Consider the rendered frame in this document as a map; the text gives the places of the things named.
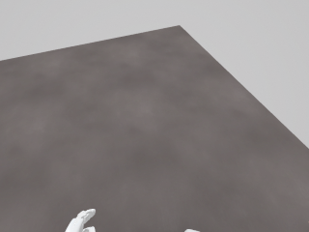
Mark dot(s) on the robot left hand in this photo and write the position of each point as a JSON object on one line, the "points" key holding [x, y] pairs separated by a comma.
{"points": [[77, 224]]}

